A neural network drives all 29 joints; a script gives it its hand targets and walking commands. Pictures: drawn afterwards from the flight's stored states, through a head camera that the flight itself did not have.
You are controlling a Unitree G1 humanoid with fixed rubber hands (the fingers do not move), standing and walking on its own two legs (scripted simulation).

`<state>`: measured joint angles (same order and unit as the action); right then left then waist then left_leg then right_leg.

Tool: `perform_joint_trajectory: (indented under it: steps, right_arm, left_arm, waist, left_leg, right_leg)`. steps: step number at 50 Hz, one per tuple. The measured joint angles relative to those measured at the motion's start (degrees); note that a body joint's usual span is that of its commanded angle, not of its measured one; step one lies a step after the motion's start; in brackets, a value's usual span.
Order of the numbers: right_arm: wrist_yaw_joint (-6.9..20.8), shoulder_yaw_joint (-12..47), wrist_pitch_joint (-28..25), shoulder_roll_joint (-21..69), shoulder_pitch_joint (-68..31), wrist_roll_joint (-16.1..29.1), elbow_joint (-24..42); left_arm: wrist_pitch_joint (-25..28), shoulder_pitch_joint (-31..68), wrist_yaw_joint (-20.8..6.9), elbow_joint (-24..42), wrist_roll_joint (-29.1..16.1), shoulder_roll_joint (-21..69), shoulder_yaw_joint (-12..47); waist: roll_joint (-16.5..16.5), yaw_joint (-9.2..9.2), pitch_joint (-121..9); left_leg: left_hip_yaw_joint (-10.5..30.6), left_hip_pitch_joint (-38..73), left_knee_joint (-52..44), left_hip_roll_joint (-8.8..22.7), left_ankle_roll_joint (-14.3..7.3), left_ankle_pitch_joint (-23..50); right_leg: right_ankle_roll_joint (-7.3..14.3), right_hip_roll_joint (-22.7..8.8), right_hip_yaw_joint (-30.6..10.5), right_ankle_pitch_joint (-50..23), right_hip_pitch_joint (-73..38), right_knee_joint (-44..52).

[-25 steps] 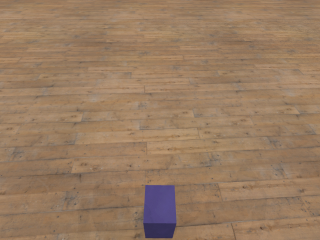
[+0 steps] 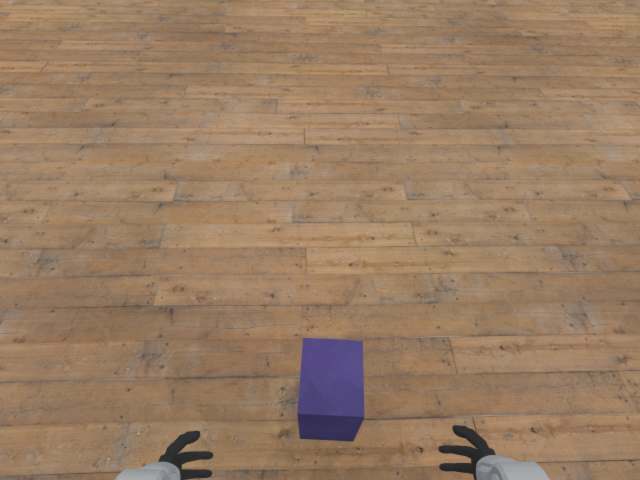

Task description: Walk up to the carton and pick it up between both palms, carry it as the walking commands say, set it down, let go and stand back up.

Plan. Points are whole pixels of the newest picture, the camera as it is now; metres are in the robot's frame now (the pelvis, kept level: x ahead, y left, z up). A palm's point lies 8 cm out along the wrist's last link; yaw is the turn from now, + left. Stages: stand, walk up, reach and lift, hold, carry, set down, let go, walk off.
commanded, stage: reach and lift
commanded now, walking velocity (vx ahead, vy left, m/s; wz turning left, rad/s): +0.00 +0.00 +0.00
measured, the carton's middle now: (329, 392) +0.42 -0.04 -0.62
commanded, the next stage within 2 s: none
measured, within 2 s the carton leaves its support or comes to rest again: neither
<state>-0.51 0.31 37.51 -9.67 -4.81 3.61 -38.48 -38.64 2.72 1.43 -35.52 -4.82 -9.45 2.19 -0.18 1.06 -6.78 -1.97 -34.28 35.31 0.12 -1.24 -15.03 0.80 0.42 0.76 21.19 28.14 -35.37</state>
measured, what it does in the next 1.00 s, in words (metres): lowers itself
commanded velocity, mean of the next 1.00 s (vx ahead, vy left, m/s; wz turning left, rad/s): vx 0.00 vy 0.00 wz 0.00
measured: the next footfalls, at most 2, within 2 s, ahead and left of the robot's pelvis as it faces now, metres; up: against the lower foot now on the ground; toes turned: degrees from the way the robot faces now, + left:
none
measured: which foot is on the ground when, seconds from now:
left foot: down 0.00-1.00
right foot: down 0.00-1.00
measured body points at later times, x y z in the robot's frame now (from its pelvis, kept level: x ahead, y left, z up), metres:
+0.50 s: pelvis -0.07 -0.01 -0.05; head +0.07 +0.00 +0.37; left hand +0.19 +0.19 -0.18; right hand +0.17 -0.20 -0.17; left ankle +0.01 +0.12 -0.72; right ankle -0.05 -0.12 -0.72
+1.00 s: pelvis -0.08 +0.01 -0.08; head +0.17 +0.01 +0.30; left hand +0.34 +0.16 -0.20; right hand +0.33 -0.20 -0.20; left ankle +0.01 +0.12 -0.72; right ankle -0.05 -0.12 -0.72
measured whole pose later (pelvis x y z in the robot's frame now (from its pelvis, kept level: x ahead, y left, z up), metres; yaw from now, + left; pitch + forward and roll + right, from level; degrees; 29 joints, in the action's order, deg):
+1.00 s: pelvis -0.08 +0.01 -0.08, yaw -1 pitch +34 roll -1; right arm -1.8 -14.9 12.5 -7.6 -41.5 -1.6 -44.7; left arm -15.9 41.0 8.2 -40.6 3.2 -3.3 -11.0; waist -0.6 1.1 -2.6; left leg 1.5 -75.9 56.7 -1.2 -0.4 -15.2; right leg -1.1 1.6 -1.5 23.1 71.2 -59.8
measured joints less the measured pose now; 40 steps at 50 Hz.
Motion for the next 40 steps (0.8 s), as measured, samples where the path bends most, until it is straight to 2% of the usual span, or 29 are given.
perform_joint_trajectory:
  steps: [4,7,13,19,25,30,35,40]
  right_arm:
    - [0.9,-3.4,-1.1,4.8,5.8,-5.9,6.0]
    - [1.6,-4.9,-4.5,6.2,8.3,-7.8,8.8]
    - [2.1,-5.8,-12.0,4.6,8.4,-6.6,12.8]
    - [1.3,-4.7,-10.3,3.8,3.3,-4.1,14.0]
    - [-0.4,-6.3,-8.8,4.9,-4.4,-3.7,11.2]
    - [-1.0,-8.4,-9.1,4.3,-13.7,-3.8,6.2]
    - [-1.1,-11.1,-11.4,3.9,-22.1,-5.1,1.5]
    - [-1.3,-13.4,-15.4,3.9,-27.2,-5.7,-1.9]
  left_arm:
    - [0.9,-5.5,-0.8,6.7,6.0,4.5,-2.4]
    - [4.1,-7.8,-1.3,10.0,8.5,5.9,-3.5]
    - [11.6,-7.1,-2.1,12.9,8.6,5.2,-4.6]
    - [10.6,-0.1,-2.2,12.0,6.7,3.4,-4.4]
    - [9.3,8.1,-1.9,7.7,6.1,2.0,-6.5]
    - [8.9,16.2,0.0,4.2,5.5,2.5,-8.0]
    - [10.2,23.2,2.3,1.5,6.2,4.6,-9.4]
    - [13.9,28.1,4.5,0.1,7.6,6.4,-11.3]
  waist:
    - [0.5,-0.23,1.3]
    - [0.8,-0.41,1.6]
    - [0.1,-0.50,1.5]
    - [0.0,-0.75,5.0]
    - [0.4,-0.17,7.7]
    - [0.1,0.13,8.1]
    - [-0.4,0.45,7.5]
    - [-0.3,0.57,6.1]
  left_leg:
    - [2.1,-2.8,-0.2,-0.7,0.4,0.9]
    - [3.2,-7.5,2.0,-1.1,1.0,1.3]
    - [4.2,-15.9,8.8,-0.7,1.8,-0.5]
    - [4.2,-18.6,15.9,-0.7,1.8,-2.1]
    - [4.5,-20.2,19.7,-0.9,1.9,-2.7]
    - [4.6,-23.7,21.3,-1.2,1.7,-2.4]
    - [4.5,-28.2,21.8,-1.3,1.4,-1.7]
    - [4.1,-32.9,22.0,-1.3,1.2,-1.4]
  right_leg:
    - [-0.1,0.4,-1.0,-0.5,2.7,-0.1]
    - [-0.2,0.6,-1.6,-0.2,7.6,-2.8]
    - [-0.3,1.7,-2.2,1.4,16.9,-10.7]
    - [-0.1,1.9,-1.8,3.5,19.6,-18.3]
    - [-0.1,1.5,-1.0,4.5,21.1,-22.3]
    - [-0.4,1.2,-0.8,4.4,24.5,-24.0]
    - [-0.9,1.1,-0.8,3.7,29.0,-24.5]
    - [-1.2,1.2,-1.3,3.2,33.8,-24.7]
